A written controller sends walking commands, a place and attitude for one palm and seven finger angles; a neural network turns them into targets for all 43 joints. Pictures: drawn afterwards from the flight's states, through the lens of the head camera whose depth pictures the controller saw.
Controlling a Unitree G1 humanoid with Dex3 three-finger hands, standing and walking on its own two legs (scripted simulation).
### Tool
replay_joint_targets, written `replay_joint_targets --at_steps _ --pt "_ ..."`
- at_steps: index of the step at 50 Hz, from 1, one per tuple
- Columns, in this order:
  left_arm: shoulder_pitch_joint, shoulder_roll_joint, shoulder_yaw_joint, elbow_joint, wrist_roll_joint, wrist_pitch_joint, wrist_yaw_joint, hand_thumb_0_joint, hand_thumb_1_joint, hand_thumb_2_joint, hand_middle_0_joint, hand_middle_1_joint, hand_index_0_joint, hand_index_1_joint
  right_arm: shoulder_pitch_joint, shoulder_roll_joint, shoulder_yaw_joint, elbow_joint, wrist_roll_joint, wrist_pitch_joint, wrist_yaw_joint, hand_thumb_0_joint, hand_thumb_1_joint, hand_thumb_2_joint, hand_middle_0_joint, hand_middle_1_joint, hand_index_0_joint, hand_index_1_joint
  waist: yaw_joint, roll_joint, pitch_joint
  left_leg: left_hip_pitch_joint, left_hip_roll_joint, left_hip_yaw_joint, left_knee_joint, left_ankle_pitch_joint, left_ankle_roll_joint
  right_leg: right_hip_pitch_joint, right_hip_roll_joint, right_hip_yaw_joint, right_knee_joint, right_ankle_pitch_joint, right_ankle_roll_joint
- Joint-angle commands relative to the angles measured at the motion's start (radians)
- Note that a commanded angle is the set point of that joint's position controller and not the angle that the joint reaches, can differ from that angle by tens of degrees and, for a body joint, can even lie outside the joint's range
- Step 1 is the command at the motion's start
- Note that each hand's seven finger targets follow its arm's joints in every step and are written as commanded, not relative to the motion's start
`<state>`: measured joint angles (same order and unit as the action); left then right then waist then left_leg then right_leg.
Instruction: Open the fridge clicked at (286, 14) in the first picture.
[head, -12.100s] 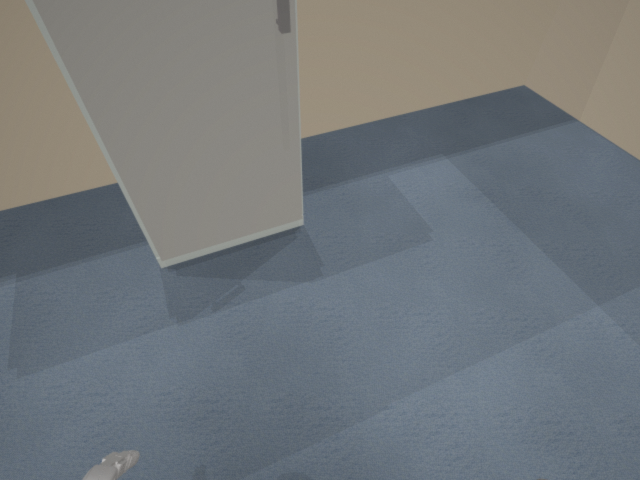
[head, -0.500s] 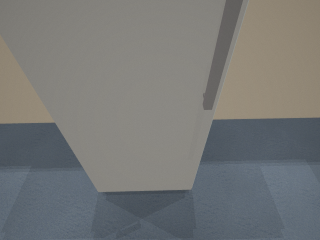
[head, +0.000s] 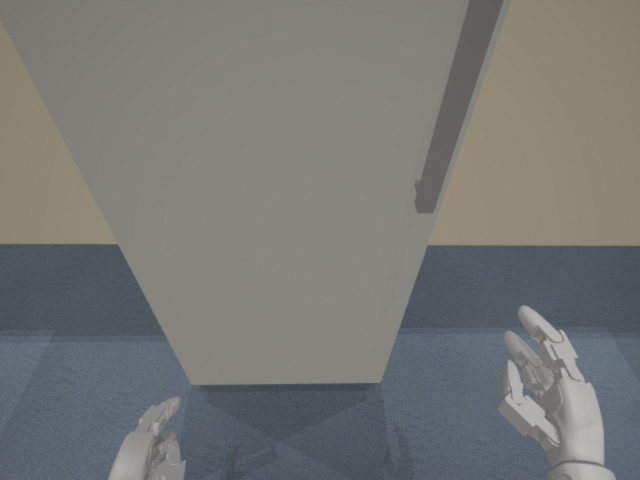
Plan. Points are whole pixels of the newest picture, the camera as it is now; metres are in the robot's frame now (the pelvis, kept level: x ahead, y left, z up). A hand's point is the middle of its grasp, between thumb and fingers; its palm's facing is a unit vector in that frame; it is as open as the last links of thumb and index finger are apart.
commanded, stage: raise the hand to about handle height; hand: right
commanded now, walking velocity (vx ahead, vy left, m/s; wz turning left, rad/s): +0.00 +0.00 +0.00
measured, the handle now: (453, 83) +0.51 -0.10 +0.27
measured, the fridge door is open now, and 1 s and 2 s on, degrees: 0 0 0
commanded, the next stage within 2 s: move the hooked fingers beside the handle in 1.86 s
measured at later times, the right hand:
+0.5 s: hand (557, 397) +0.22 -0.22 +0.08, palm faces -0.09 +0.99 -0.10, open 10.5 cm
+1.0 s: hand out of the picture +0.25 -0.27 +0.18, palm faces +0.01 +0.99 -0.14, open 13.4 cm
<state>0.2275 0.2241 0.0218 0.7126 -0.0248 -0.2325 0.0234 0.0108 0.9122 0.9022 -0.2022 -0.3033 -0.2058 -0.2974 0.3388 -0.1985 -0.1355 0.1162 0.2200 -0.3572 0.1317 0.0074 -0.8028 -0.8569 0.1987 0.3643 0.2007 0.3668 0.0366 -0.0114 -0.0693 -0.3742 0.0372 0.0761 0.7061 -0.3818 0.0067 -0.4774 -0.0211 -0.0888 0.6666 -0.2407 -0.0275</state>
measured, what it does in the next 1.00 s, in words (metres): stands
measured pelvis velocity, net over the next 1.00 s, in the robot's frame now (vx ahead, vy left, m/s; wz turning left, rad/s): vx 0.01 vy -0.01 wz -0.03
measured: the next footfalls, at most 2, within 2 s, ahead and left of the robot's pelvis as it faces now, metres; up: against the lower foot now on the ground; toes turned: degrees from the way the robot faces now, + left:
none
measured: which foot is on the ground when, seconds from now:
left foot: down 0.00-1.00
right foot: down 0.00-1.00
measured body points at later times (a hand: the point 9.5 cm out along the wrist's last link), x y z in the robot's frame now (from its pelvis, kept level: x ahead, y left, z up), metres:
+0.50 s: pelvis +0.01 +0.01 -0.01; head +0.02 +0.02 +0.44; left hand +0.19 +0.23 -0.08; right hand +0.22 -0.27 +0.09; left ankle -0.01 +0.11 -0.72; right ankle +0.06 -0.10 -0.72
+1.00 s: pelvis +0.01 -0.01 +0.02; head -0.01 +0.00 +0.47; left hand +0.22 +0.21 -0.03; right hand +0.24 -0.33 +0.19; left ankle -0.01 +0.11 -0.72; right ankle +0.06 -0.10 -0.72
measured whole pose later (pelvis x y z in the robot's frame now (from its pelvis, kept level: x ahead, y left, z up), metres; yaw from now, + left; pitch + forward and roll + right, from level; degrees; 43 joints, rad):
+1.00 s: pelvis +0.01 -0.01 +0.02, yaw -1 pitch -2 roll +1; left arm 0.20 0.26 -0.07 0.58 -0.08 -0.30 0.09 0.01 0.91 0.90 -0.20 -0.30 -0.21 -0.30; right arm 0.07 -0.47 -0.43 -0.04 0.38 0.05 0.48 -0.01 0.35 -0.37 0.29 1.10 0.29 1.10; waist -0.05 -0.04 -0.01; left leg -0.15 0.02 0.10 0.50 -0.31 0.00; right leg -0.30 -0.02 -0.06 0.54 -0.21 -0.04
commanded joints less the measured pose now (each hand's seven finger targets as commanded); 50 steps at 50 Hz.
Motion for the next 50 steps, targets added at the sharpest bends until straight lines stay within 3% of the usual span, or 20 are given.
replay_joint_targets --at_steps 1,2,4,6,9,10,12,15,17,20,22,24,25,30,33,36,43,44,45,50 --pt "-0.144 0.177 0.084 -0.285 -0.015 -0.027 -0.03 0.0 0.9 0.9 -0.2 -0.3 -0.2 -0.3 0.298 -0.186 -0.151 0.07 0.058 -0.174 0.299 0.0 -0.597 -0.77 0.222 0.495 0.222 0.495 -0.09 0.122 -0.004 -0.147 -0.013 -0.054 -0.035 0.002 0.028 -0.083 0.031 0.05 0.075 -0.034 0.038" --pt "-0.155 0.172 0.081 -0.319 -0.027 -0.023 -0.022 0.0 0.9 0.9 -0.2 -0.3 -0.2 -0.3 0.275 -0.22 -0.198 0.01 0.084 -0.158 0.328 0.0 -0.573 -0.76 0.223 0.51 0.223 0.51 -0.1 0.075 -0.053 -0.136 -0.009 -0.079 -0.036 -0.005 0.023 -0.079 0.036 0.036 0.09 -0.035 0.027" --pt "-0.147 0.156 0.071 -0.369 -0.034 -0.021 -0.001 0.0 0.9 0.9 -0.2 -0.3 -0.2 -0.3 0.196 -0.228 -0.238 -0.142 0.151 -0.114 0.335 0.0 -0.527 -0.74 0.227 0.54 0.227 0.54 -0.098 0.021 -0.128 -0.134 -0.013 -0.091 -0.042 -0.024 0.008 -0.043 0.035 0.038 0.098 -0.038 0.014" --pt "-0.098 0.151 0.065 -0.371 -0.024 -0.021 0.018 0.0 0.9 0.9 -0.2 -0.3 -0.2 -0.3 0.077 -0.251 -0.265 -0.293 0.182 -0.11 0.306 0.0 -0.48 -0.72 0.23 0.57 0.23 0.57 -0.07 -0.017 -0.153 -0.149 -0.022 -0.11 -0.045 -0.011 -0.001 -0.014 0.023 0.06 0.119 -0.023 0.006" --pt "-0.051 0.138 0.053 -0.343 -0.016 -0.044 0.037 0.0 0.9 0.9 -0.2 -0.3 -0.2 -0.3 -0.05 -0.242 -0.205 -0.495 0.156 -0.169 0.263 0.0 -0.41 -0.69 0.235 0.615 0.235 0.615 -0.012 -0.113 -0.176 -0.178 -0.037 -0.091 -0.025 0.113 0.002 0.074 0.004 0.083 0.132 0.041 -0.006" --pt "-0.035 0.142 0.043 -0.326 -0.012 -0.05 0.04 0.0 0.9 0.9 -0.2 -0.3 -0.2 -0.3 -0.1 -0.225 -0.157 -0.511 0.149 -0.178 0.262 0.0 -0.387 -0.68 0.237 0.63 0.237 0.63 0.017 -0.101 -0.14 -0.197 -0.043 -0.088 -0.025 0.124 0.002 0.073 0.0 0.096 0.136 0.038 -0.011" --pt "-0.034 0.153 0.037 -0.284 -0.02 -0.066 0.052 0.0 0.9 0.9 -0.2 -0.3 -0.2 -0.3 -0.124 -0.226 -0.133 -0.434 0.136 -0.169 0.277 0.0 -0.34 -0.66 0.24 0.66 0.24 0.66 0.038 -0.117 -0.07 -0.236 -0.045 -0.085 -0.049 0.069 0.001 0.065 -0.004 0.11 0.129 -0.012 -0.012" --pt "-0.046 0.174 0.027 -0.261 -0.033 -0.079 0.068 0.0 0.9 0.9 -0.2 -0.3 -0.2 -0.3 -0.138 -0.277 -0.15 -0.322 0.135 -0.092 0.327 0.0 -0.27 -0.63 0.245 0.705 0.245 0.705 0.02 -0.072 -0.044 -0.188 -0.033 -0.117 -0.108 0.017 -0.006 0.048 -0.002 0.117 0.1 -0.038 -0.015" --pt "-0.061 0.174 0.024 -0.269 -0.037 -0.085 0.073 0.0 0.9 0.9 -0.2 -0.3 -0.2 -0.3 -0.124 -0.336 -0.202 -0.328 0.136 -0.026 0.349 0.0 -0.223 -0.61 0.248 0.735 0.248 0.735 -0.012 -0.1 -0.117 -0.126 -0.022 -0.116 -0.124 0.055 -0.007 0.095 -0.003 0.113 0.07 -0.001 -0.018" --pt "-0.087 0.159 0.013 -0.278 -0.036 -0.091 0.073 0.0 0.9 0.9 -0.2 -0.3 -0.2 -0.3 -0.078 -0.382 -0.304 -0.278 0.172 0.064 0.348 0.0 -0.153 -0.58 0.253 0.78 0.253 0.78 -0.054 -0.034 -0.137 -0.033 -0.023 -0.095 -0.142 0.132 -0.01 0.116 -0.002 0.118 0.027 0.058 -0.015" --pt "-0.096 0.151 0.007 -0.289 -0.037 -0.095 0.068 0.0 0.9 0.9 -0.2 -0.3 -0.2 -0.3 -0.056 -0.387 -0.356 -0.29 0.203 0.088 0.339 0.0 -0.107 -0.56 0.257 0.81 0.257 0.81 -0.07 0.003 -0.163 0.003 -0.026 -0.072 -0.145 0.193 -0.016 0.129 -0.001 0.116 0.002 0.094 -0.012" --pt "-0.099 0.148 0.002 -0.292 -0.042 -0.105 0.065 0.0 0.9 0.9 -0.2 -0.3 -0.2 -0.3 -0.064 -0.365 -0.356 -0.3 0.227 0.1 0.335 0.0 -0.06 -0.54 0.26 0.84 0.26 0.84 -0.068 0.01 -0.141 0.003 -0.029 -0.061 -0.155 0.22 -0.022 0.146 -0.001 0.113 -0.014 0.103 -0.01" --pt "-0.097 0.15 0.001 -0.296 -0.039 -0.113 0.061 0.0 0.9 0.9 -0.2 -0.3 -0.2 -0.3 -0.055 -0.368 -0.365 -0.297 0.233 0.108 0.335 0.0 -0.037 -0.53 0.262 0.855 0.262 0.855 -0.08 0.007 -0.148 0.032 -0.03 -0.065 -0.157 0.25 -0.021 0.153 0.0 0.113 -0.019 0.124 -0.009" --pt "-0.079 0.168 0.0 -0.285 -0.047 -0.143 0.057 0.0 0.9 0.9 -0.2 -0.3 -0.2 -0.3 -0.098 -0.37 -0.344 -0.304 0.225 0.145 0.354 0.0 0.08 -0.48 0.27 0.93 0.27 0.93 -0.07 0.012 -0.111 0.025 -0.033 -0.055 -0.185 0.275 -0.026 0.199 0.0 0.105 -0.052 0.132 -0.012" --pt "-0.077 0.171 -0.002 -0.28 -0.051 -0.152 0.066 0.0 0.9 0.9 -0.2 -0.3 -0.2 -0.3 -0.201 -0.396 -0.337 -0.358 0.21 0.17 0.353 0.0 0.15 -0.45 0.275 0.975 0.275 0.975 -0.06 -0.048 -0.109 0.007 -0.044 -0.024 -0.199 0.215 -0.015 0.259 0.0 0.108 -0.096 0.101 -0.015" --pt "-0.081 0.169 -0.009 -0.275 -0.048 -0.159 0.074 0.0 0.9 0.9 -0.2 -0.3 -0.2 -0.3 -0.271 -0.448 -0.373 -0.419 0.196 0.189 0.335 0.0 0.22 -0.42 0.28 1.02 0.28 1.02 -0.07 -0.082 -0.13 0.043 -0.045 -0.01 -0.214 0.226 -0.002 0.317 -0.001 0.116 -0.13 0.122 -0.014" --pt "-0.105 0.165 -0.031 -0.271 -0.056 -0.141 0.077 0.0 0.9 0.9 -0.2 -0.3 -0.2 -0.3 -0.395 -0.472 -0.388 -0.38 0.185 0.287 0.327 0.0 0.383 -0.35 0.292 1.125 0.292 1.125 -0.078 -0.126 -0.052 0.066 -0.05 0.009 -0.263 0.174 0.009 0.356 -0.004 0.142 -0.217 0.061 0.0" --pt "-0.108 0.164 -0.033 -0.276 -0.057 -0.138 0.077 0.0 0.9 0.9 -0.2 -0.3 -0.2 -0.3 -0.413 -0.48 -0.391 -0.376 0.185 0.303 0.332 0.0 0.407 -0.34 0.293 1.14 0.293 1.14 -0.079 -0.127 -0.053 0.065 -0.05 0.009 -0.268 0.168 0.01 0.364 -0.004 0.148 -0.225 0.047 0.001" --pt "-0.107 0.168 -0.034 -0.275 -0.057 -0.132 0.076 0.0 0.9 0.9 -0.2 -0.3 -0.2 -0.3 -0.413 -0.493 -0.4 -0.356 0.184 0.321 0.336 0.0 0.43 -0.33 0.295 1.155 0.295 1.155 -0.084 -0.088 -0.055 0.084 -0.052 0.002 -0.282 0.184 0.012 0.369 -0.004 0.146 -0.225 0.064 -0.002" --pt "-0.128 0.163 -0.052 -0.279 -0.064 -0.109 0.076 0.0 0.9 0.9 -0.2 -0.3 -0.2 -0.3 -0.55 -0.537 -0.403 -0.336 0.177 0.394 0.362 0.0 0.5 -0.3 0.3 1.2 0.3 1.2 -0.08 -0.087 -0.047 0.093 -0.049 -0.005 -0.313 0.167 0.013 0.392 0.002 0.15 -0.245 0.036 -0.003"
